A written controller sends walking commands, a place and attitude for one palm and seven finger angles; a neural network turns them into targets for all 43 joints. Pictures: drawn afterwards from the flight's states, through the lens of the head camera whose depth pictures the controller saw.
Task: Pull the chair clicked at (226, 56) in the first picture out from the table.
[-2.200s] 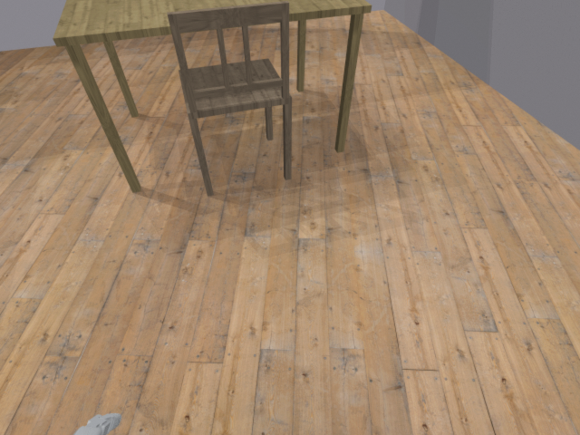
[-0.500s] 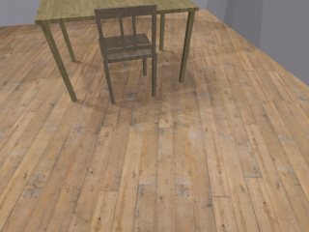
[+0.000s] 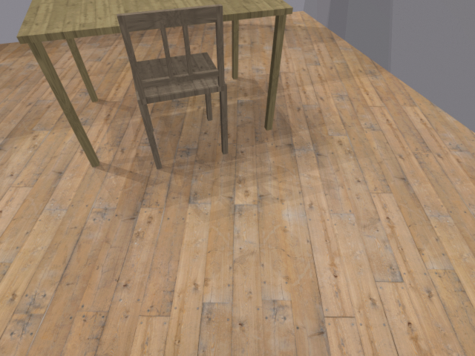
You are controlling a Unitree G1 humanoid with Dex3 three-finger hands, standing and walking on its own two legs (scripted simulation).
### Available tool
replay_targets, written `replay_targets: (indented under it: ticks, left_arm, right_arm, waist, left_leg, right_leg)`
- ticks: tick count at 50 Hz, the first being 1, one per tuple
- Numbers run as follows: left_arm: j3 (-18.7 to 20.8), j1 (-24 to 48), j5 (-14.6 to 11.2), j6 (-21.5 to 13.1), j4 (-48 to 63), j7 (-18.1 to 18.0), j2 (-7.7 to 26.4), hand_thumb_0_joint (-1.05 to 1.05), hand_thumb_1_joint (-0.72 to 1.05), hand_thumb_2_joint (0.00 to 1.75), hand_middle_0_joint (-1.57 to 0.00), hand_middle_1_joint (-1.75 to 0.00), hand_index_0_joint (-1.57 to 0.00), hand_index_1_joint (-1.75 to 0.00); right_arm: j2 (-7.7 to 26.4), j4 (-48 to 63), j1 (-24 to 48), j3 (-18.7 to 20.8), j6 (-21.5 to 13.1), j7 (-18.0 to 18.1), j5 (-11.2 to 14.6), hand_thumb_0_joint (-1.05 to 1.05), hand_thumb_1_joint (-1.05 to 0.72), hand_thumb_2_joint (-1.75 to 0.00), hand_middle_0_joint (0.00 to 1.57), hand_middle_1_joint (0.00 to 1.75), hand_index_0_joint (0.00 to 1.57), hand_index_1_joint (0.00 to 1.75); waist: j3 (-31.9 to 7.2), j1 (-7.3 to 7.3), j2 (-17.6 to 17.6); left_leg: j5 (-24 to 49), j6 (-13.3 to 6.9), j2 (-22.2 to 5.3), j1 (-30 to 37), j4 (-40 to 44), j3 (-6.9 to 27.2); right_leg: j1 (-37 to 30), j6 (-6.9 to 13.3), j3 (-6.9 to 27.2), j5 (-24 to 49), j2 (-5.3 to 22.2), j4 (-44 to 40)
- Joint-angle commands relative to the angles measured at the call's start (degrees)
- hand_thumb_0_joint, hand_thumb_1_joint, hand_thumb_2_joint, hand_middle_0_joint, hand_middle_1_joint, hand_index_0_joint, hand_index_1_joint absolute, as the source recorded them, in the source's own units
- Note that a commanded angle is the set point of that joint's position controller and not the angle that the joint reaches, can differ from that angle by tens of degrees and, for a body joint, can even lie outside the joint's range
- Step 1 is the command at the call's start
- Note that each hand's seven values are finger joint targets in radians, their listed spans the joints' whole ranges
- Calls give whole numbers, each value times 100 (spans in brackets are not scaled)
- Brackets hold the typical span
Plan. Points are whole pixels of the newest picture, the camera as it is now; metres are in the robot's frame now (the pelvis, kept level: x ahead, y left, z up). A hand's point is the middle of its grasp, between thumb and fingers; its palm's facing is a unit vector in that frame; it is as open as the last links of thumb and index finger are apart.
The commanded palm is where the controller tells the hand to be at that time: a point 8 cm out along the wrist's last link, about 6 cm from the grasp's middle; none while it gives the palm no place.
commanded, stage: walk to a spot facing it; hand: left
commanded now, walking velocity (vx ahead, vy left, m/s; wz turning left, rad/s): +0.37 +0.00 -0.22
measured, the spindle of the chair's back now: (167, 53) +1.27 +0.39 -0.09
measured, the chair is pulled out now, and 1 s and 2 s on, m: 0.00 0.00 0.00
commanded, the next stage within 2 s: turn to face it in 1.36 s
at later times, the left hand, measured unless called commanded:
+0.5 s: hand (128, 299) +0.26 +0.25 -0.15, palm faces -0.07 -0.98 -0.18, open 7.4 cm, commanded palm none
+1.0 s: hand (207, 195) +0.54 +0.12 -0.15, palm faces -0.23 -0.95 -0.19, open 7.1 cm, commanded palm none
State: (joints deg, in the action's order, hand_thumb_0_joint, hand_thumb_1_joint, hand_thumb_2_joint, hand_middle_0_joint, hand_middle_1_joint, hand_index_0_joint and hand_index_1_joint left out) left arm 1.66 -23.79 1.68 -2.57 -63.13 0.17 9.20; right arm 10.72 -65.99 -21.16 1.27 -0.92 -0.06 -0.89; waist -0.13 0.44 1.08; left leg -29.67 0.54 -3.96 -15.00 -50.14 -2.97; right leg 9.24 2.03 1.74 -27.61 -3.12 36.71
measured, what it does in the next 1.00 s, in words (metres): walks ahead, turning right: left foot, then right foot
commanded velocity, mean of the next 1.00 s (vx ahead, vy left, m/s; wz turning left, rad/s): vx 0.37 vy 0.00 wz -0.21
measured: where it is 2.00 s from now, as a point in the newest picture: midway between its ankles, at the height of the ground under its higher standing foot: (257, 255)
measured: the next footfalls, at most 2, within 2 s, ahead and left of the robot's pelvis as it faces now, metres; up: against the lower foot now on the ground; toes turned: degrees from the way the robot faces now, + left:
left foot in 0.26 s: +0.26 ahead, +0.14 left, +0.00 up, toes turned +3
right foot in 0.86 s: +0.43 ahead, -0.12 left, +0.00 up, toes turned -24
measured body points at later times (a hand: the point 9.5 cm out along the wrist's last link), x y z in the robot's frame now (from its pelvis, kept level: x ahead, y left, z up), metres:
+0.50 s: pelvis +0.19 +0.07 +0.02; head +0.19 +0.09 +0.47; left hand +0.26 +0.31 -0.14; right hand +0.20 -0.18 -0.12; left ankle +0.22 +0.14 -0.72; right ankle +0.18 -0.06 -0.62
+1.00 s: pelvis +0.40 -0.02 +0.01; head +0.42 -0.03 +0.46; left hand +0.55 +0.17 -0.13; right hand +0.26 -0.19 -0.14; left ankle +0.35 +0.13 -0.62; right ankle +0.40 -0.11 -0.72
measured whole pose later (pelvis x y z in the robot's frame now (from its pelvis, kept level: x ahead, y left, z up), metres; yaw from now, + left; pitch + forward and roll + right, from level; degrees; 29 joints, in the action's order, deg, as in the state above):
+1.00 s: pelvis +0.40 -0.02 +0.01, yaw -17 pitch -1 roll -1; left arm 4.4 -9.5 0.3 -4.4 -56.9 -1.0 8.6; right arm 6.5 -66.1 -23.7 2.5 -1.4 0.1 -0.9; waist 4.1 -2.3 0.7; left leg -22.1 0.3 -7.7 -22.4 -71.1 -4.8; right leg 15.3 3.3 -8.7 -15.1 0.0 31.6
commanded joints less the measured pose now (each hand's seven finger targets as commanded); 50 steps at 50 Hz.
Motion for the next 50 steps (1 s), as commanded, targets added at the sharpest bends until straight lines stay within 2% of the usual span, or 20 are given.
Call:
replay_targets:
  ticks: [1,6,10,11,12,13,14,15,17,21,28,36,38,41,42,43,44,46,48,50]
  left_arm:
    - [228,-1878,27,-129,-323,-268,1086,0,90,90,-20,-30,-20,-30]
    - [150,-662,38,-156,-20,-233,844,0,90,90,-20,-30,-20,-30]
    - [240,-186,-68,-203,-29,-187,1011,0,90,90,-20,-30,-20,-30]
    - [261,-201,-74,-204,-15,-176,949,0,90,90,-20,-30,-20,-30]
    - [242,-448,-108,-191,16,-148,691,0,90,90,-20,-30,-20,-30]
    - [210,-846,-169,-155,90,-93,329,0,90,90,-20,-30,-20,-30]
    - [192,-736,-126,-151,178,-124,344,0,90,90,-20,-30,-20,-30]
    - [148,-507,-92,-92,261,-133,326,0,90,90,-20,-30,-20,-30]
    - [192,26,15,0,320,-33,232,0,90,90,-20,-30,-20,-30]
    - [190,-428,37,226,294,50,4,0,90,90,-20,-30,-20,-30]
    - [281,920,62,285,855,143,239,0,90,90,-20,-30,-20,-30]
    - [165,2242,13,178,1205,171,133,0,90,90,-20,-30,-20,-30]
    - [159,2236,12,140,1179,163,138,0,90,90,-20,-30,-20,-30]
    - [240,918,36,34,754,114,372,0,90,90,-20,-30,-20,-30]
    - [344,81,64,-45,485,68,727,0,90,90,-20,-30,-20,-30]
    - [528,-697,32,-100,299,-18,1389,0,90,90,-20,-30,-20,-30]
    - [533,-900,-116,-91,198,-46,1604,0,90,90,-20,-30,-20,-30]
    - [437,-132,-119,-82,324,-97,1224,0,90,90,-20,-30,-20,-30]
    - [277,497,-93,-122,398,-112,760,0,90,90,-20,-30,-20,-30]
    - [239,683,-25,-186,414,-126,514,0,90,90,-20,-30,-20,-30]
  right_arm:
    - [502,1190,1976,118,-367,32,-21,0,-90,-90,20,30,20,30]
    - [143,1268,1821,123,-210,-138,47,0,-90,-90,20,30,20,30]
    - [308,841,413,215,-274,-80,62,0,-90,-90,20,30,20,30]
    - [530,591,-364,271,-283,-11,36,0,-90,-90,20,30,20,30]
    - [947,418,-1013,387,-293,61,-38,0,-90,-90,20,30,20,30]
    - [1481,371,-1384,510,-326,73,-119,0,-90,-90,20,30,20,30]
    - [1477,495,-985,466,-272,82,-36,0,-90,-90,20,30,20,30]
    - [1298,692,-311,445,-240,85,-24,0,-90,-90,20,30,20,30]
    - [588,829,384,268,-300,86,-53,0,-90,-90,20,30,20,30]
    - [338,768,523,208,-455,101,-49,0,-90,-90,20,30,20,30]
    - [415,580,-229,272,-523,126,-28,0,-90,-90,20,30,20,30]
    - [452,210,-1039,216,-438,136,-105,0,-90,-90,20,30,20,30]
    - [463,137,-1097,198,-407,142,-112,0,-90,-90,20,30,20,30]
    - [549,127,-920,196,-373,140,-55,0,-90,-90,20,30,20,30]
    - [486,195,-814,191,-385,92,8,0,-90,-90,20,30,20,30]
    - [175,394,-930,123,-435,68,81,0,-90,-90,20,30,20,30]
    - [278,549,-446,138,-432,82,90,0,-90,-90,20,30,20,30]
    - [169,611,152,204,-364,58,57,0,-90,-90,20,30,20,30]
    - [-31,533,27,193,-211,61,-17,0,-90,-90,20,30,20,30]
    - [-212,420,-392,209,-97,29,-58,0,-90,-90,20,30,20,30]
  waist:
    - [707,826,-769]
    - [952,65,-765]
    - [356,-660,-894]
    - [-62,-925,-725]
    - [-668,-1101,116]
    - [-1160,-956,1694]
    - [-1001,-722,1345]
    - [-329,-531,950]
    - [883,-219,315]
    - [575,260,426]
    - [654,-42,97]
    - [760,-472,351]
    - [741,-441,504]
    - [-20,210,377]
    - [-618,595,1]
    - [-1525,754,-1291]
    - [-1524,783,-1049]
    - [-377,583,-464]
    - [302,89,-149]
    - [391,-229,-387]
  left_leg:
    - [-326,-50,-141,-3732,-1788,86]
    - [860,-6,-127,-1926,-95,-208]
    - [2340,-134,452,918,1236,-770]
    - [2384,-173,317,1687,1396,-544]
    - [2064,-335,-394,2633,1603,330]
    - [1730,-864,-2076,3006,2709,2666]
    - [815,-1152,-2434,2336,3546,3529]
    - [-351,-1257,-2461,1418,3884,3401]
    - [-347,-1006,-1932,-173,4045,2325]
    - [740,-765,-1332,-719,4050,553]
    - [1699,-934,-1374,757,4263,214]
    - [3564,-885,-1502,1656,3743,-448]
    - [4192,-813,-1469,1723,3504,-603]
    - [5858,-520,-1222,1498,1730,-1049]
    - [5102,-296,-1046,410,409,-1196]
    - [1530,13,-251,-1347,-1450,-1348]
    - [-331,3,104,-2059,-2614,-620]
    - [506,-70,-405,-2265,-2883,-44]
    - [984,-29,-638,-1848,-2315,115]
    - [1219,35,-619,-1473,-1817,17]
  right_leg:
    - [-2408,1410,2791,5031,2146,-1385]
    - [-70,851,1497,3037,1516,-2236]
    - [668,443,573,4317,927,-1221]
    - [722,344,503,4398,834,-236]
    - [1215,213,326,3382,554,1136]
    - [1996,23,-150,-145,-97,3197]
    - [2184,131,260,-404,83,4045]
    - [2411,135,224,-130,424,4460]
    - [2545,97,115,660,808,4292]
    - [2033,-32,-91,1251,898,3628]
    - [3214,-250,-159,2053,1100,2354]
    - [2674,-65,-757,1645,876,299]
    - [2300,46,-957,1437,689,48]
    - [339,293,-1289,1612,232,-676]
    - [-1264,561,-628,1986,775,-753]
    - [-3008,1236,1777,2787,2436,-998]
    - [-3086,1616,2598,3853,2867,-1506]
    - [-1532,1307,1726,3344,2575,-1785]
    - [-106,902,888,2686,2232,-2213]
    - [496,709,232,2512,1931,-2414]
